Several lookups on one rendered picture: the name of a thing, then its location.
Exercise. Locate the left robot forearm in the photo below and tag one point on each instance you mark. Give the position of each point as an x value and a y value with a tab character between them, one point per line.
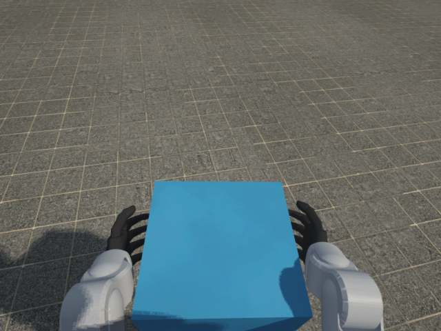
97	303

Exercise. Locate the right robot hand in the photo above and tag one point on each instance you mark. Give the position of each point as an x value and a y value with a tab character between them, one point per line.
312	230

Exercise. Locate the carton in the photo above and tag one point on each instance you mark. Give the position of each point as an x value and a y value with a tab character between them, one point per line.
220	256

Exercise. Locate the right robot forearm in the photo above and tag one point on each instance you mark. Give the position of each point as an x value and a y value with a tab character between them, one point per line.
350	299

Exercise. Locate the left robot hand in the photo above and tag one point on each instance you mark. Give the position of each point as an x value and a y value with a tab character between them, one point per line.
121	236

